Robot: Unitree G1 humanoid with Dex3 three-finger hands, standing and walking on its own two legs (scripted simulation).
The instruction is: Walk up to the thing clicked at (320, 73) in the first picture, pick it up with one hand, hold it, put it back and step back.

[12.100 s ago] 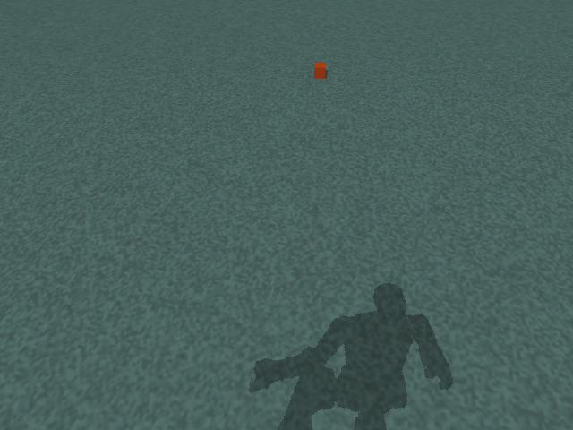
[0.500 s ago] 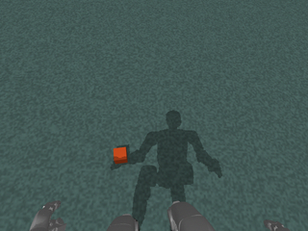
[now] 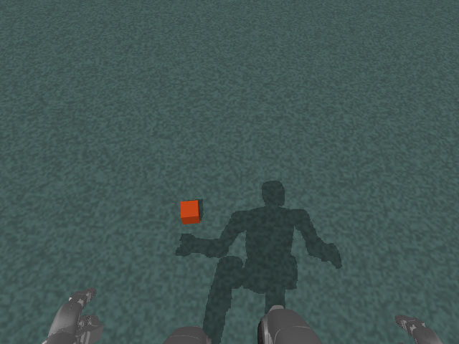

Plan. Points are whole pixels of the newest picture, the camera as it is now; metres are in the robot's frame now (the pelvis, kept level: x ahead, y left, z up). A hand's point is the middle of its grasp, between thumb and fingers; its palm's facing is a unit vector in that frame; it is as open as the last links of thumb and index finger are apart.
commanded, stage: walk up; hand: left
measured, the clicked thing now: (190, 212) +0.64 +0.20 -0.71
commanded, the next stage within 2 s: stand in 1.28 s
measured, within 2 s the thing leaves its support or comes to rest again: neither
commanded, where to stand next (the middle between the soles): +0.24 -0.05 m, yaw +1 degrees
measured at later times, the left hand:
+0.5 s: hand out of the picture -0.05 +0.22 -0.12, palm faces -0.01 -0.92 -0.40, open 7.3 cm
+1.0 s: hand out of the picture -0.01 +0.24 -0.13, palm faces +0.04 -0.93 -0.36, open 7.3 cm
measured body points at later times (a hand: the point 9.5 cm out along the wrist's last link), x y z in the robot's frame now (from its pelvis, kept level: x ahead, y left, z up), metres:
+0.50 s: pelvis -0.11 -0.04 +0.01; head -0.09 -0.07 +0.46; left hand -0.05 +0.27 -0.10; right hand -0.05 -0.37 -0.12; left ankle -0.08 +0.10 -0.69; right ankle -0.13 -0.17 -0.72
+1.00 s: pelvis -0.10 -0.03 +0.02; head -0.08 -0.02 +0.47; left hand -0.01 +0.29 -0.10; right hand +0.00 -0.33 -0.10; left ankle -0.09 +0.09 -0.72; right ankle -0.13 -0.16 -0.72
